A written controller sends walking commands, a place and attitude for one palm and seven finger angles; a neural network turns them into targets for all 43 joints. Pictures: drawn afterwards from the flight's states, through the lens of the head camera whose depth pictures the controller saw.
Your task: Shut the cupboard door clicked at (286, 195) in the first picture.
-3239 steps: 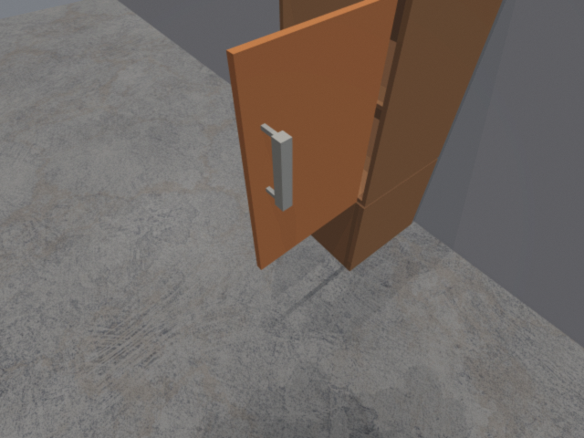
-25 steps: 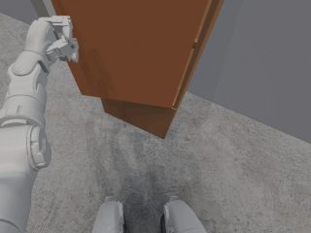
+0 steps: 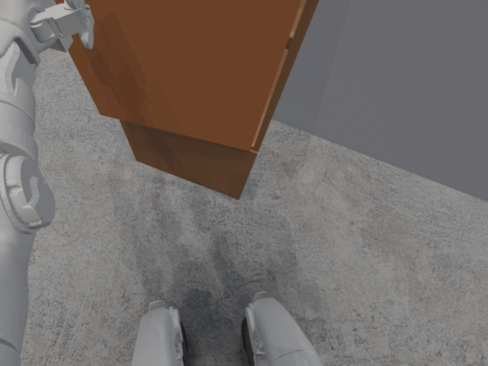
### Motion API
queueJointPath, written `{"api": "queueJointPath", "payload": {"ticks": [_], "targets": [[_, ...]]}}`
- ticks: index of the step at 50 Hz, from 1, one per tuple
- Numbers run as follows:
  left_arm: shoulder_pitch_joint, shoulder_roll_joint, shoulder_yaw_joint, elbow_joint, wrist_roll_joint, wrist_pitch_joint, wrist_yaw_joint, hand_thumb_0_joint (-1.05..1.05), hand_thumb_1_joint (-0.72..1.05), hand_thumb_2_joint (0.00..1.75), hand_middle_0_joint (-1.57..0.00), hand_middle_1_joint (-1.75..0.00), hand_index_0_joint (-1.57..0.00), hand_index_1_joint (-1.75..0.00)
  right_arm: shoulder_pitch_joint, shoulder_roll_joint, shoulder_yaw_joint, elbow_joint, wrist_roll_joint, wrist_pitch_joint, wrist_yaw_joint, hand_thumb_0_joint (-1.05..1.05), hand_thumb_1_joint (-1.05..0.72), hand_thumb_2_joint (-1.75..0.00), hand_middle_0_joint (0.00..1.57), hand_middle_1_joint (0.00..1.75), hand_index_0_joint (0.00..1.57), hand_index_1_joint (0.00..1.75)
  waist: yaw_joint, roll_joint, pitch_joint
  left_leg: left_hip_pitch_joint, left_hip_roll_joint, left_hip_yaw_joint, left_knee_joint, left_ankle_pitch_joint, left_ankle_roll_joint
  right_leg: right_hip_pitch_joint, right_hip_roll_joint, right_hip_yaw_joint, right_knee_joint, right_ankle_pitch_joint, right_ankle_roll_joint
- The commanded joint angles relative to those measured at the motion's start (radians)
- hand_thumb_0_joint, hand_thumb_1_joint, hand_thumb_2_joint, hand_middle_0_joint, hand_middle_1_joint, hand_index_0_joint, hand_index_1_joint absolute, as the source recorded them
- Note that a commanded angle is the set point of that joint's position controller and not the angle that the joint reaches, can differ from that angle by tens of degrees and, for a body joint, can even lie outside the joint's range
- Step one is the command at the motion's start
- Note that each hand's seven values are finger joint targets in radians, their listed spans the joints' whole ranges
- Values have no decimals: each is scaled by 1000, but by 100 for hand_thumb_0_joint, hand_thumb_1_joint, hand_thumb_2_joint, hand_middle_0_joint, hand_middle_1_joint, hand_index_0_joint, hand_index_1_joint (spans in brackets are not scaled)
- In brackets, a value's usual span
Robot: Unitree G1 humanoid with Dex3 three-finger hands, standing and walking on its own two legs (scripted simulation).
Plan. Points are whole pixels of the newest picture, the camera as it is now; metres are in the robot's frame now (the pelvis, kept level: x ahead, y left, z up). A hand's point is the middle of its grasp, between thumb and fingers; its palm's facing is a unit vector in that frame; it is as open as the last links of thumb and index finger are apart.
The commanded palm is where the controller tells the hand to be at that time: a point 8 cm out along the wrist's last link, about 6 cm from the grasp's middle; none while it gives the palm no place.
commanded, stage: push the door shut along its arc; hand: left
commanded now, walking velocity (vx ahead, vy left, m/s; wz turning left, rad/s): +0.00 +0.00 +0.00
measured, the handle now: out of the picture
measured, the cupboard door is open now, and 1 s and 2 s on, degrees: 8 7 7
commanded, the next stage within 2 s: pull the fist back off the door in 0.18 s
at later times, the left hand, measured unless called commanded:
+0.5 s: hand out of the picture +0.62 +0.11 +0.13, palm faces +0.10 -0.99 -0.03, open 2.9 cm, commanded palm +0.58 +0.13 +0.13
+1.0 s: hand (114, 49) +0.54 +0.11 +0.13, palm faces +0.07 -1.00 -0.01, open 3.1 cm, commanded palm +0.50 +0.14 +0.13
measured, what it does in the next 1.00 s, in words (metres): stands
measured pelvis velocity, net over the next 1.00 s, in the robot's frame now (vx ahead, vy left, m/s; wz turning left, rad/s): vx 0.03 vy -0.02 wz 0.04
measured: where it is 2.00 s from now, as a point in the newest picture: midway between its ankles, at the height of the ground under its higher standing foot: (219, 364)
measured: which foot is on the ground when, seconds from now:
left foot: down 0.00-1.00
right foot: down 0.00-1.00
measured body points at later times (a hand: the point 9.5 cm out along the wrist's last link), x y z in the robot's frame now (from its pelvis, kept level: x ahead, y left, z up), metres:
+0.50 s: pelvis +0.01 +0.00 +0.00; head +0.18 +0.01 +0.41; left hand +0.61 +0.16 +0.13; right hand -0.05 -0.23 -0.10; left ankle +0.05 +0.11 -0.63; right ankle +0.02 -0.14 -0.63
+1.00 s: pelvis +0.03 -0.02 +0.04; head +0.14 -0.01 +0.47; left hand +0.53 +0.16 +0.13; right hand +0.04 -0.29 -0.07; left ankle +0.05 +0.11 -0.63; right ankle +0.02 -0.14 -0.63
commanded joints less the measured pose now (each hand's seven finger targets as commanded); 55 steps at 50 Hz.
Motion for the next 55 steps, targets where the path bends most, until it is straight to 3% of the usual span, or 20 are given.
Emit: {"api": "queueJointPath", "payload": {"ticks": [1,8,14,15,16,17,19,21,22,24,26,27,30,35,37,41,44,48,51,55], "targets": [[-603,124,-18,-214,-8,-42,-8,0,90,90,-130,-150,-130,-150,216,-207,-78,-6,-1,-18,-15,0,-90,-90,20,30,20,30,-78,207,-544,662,-29,-82,-90,327,23,-35,48,-15,-159,232,-54],[-664,90,-42,-195,-6,-17,-17,0,90,90,-130,-150,-130,-150,223,-211,-77,15,-11,-26,-19,0,-90,-90,20,30,20,30,-100,235,-575,700,-27,-98,-70,361,21,-89,50,-30,-142,238,-57],[-719,155,-16,-193,32,-21,4,0,90,90,-130,-150,-130,-150,238,-208,-68,7,-19,-23,-19,0,-90,-90,20,30,20,30,-107,261,-603,663,-26,-89,-39,388,26,-87,50,-29,-112,256,-56],[-670,209,195,-200,-33,4,186,0,90,90,-130,-150,-130,-150,286,-187,-49,-38,-39,-25,-2,0,-90,-90,20,30,20,30,-44,268,-629,604,-12,-100,-58,391,19,-17,38,-18,-118,266,-50],[-585,209,192,-159,0,14,277,0,90,90,-130,-150,-130,-150,282,-191,-48,-43,-44,-24,17,0,-90,-90,20,30,20,30,-34,239,-651,589,-13,-103,-68,392,14,-2,41,-21,-107,257,-44],[-561,169,203,-160,7,22,360,0,90,90,-130,-150,-130,-150,295,-187,-55,-53,-59,-15,36,0,-90,-90,20,30,20,30,-46,191,-628,554,-12,-94,-68,392,15,15,37,-25,-110,270,-34],[-504,124,179,-273,94,-8,512,0,90,90,-130,-150,-130,-150,307,-173,-66,-78,-83,4,76,0,-90,-90,20,30,20,30,-14,224,-657,580,-15,-83,-81,432,8,49,36,-28,-109,295,-31],[-470,43,105,-332,167,-44,562,0,90,90,-130,-150,-130,-150,312,-170,-88,-82,-89,25,104,0,-90,-90,20,30,20,30,-24,218,-687,650,-16,-92,-89,478,2,42,41,-30,-116,316,-36],[-479,62,115,-340,168,-51,565,0,90,90,-130,-150,-130,-150,319,-178,-95,-76,-86,42,106,0,-90,-90,20,30,20,30,-29,194,-688,655,-16,-85,-104,467,0,80,42,-26,-136,327,-32],[-494,18,84,-372,134,-64,533,0,90,90,-130,-150,-130,-150,311,-177,-105,-76,-73,57,106,0,-90,-90,20,30,20,30,-32,177,-695,662,-29,-66,-138,421,3,152,47,-15,-178,344,-32],[-509,55,117,-427,99,-89,499,0,90,90,-130,-150,-130,-150,307,-178,-106,-70,-66,62,96,0,-90,-90,20,30,20,30,-16,166,-719,680,-36,-57,-160,419,5,219,49,-4,-197,375,-34],[-487,38,110,-425,85,-100,486,0,90,90,-130,-150,-130,-150,300,-170,-107,-70,-57,61,94,0,-90,-90,20,30,20,30,-7,171,-722,692,-40,-50,-169,427,4,236,49,-2,-206,393,-33],[-402,4,108,-349,61,-129,480,0,90,90,-130,-150,-130,-150,289,-159,-104,-51,-53,58,89,0,-90,-90,20,30,20,30,-7,102,-595,639,-45,-30,-198,359,10,263,50,2,-247,370,-27],[-233,-52,82,-270,57,-179,476,0,90,90,-130,-150,-130,-150,273,-153,-107,-53,-50,64,91,0,-90,-90,20,30,20,30,12,50,-481,590,-57,-5,-228,334,14,306,41,13,-272,390,-27],[-167,-75,79,-306,40,-202,461,0,90,90,-130,-150,-130,-150,258,-152,-111,-68,-46,70,92,0,-90,-90,20,30,20,30,40,66,-513,628,-63,4,-235,383,12,341,38,16,-268,446,-31],[-65,-177,17,-315,0,-207,429,0,90,90,-130,-150,-130,-150,229,-147,-121,-82,-30,88,89,0,-90,-90,20,30,20,30,50,12,-449,629,-71,18,-258,361,12,371,36,16,-289,461,-29],[-113,-205,-10,-390,-19,-229,433,0,90,90,-130,-150,-130,-150,195,-145,-126,-83,-21,92,80,0,-90,-90,20,30,20,30,47,18,-447,644,-73,19,-264,329,12,363,30,23,-296,439,-25],[-168,-226,-36,-506,-25,-288,453,0,90,90,-130,-150,-130,-150,157,-136,-132,-70,-21,82,71,0,-90,-90,20,30,20,30,55,75,-520,735,-73,8,-251,368,7,352,27,24,-274,450,-27],[-94,-222,-29,-518,-20,-300,455,0,90,90,-130,-150,-130,-150,139,-137,-133,-70,-19,81,65,0,-90,-90,20,30,20,30,77,76,-540,758,-75,12,-250,404,6,372,24,25,-265,483,-30],[-1,-243,-37,-474,-29,-269,452,0,90,90,-130,-150,-130,-150,108,-132,-128,-81,-8,92,61,0,-90,-90,20,30,20,30,87,-1,-490,721,-75,19,-270,375,6,406,23,25,-282,488,-23]]}}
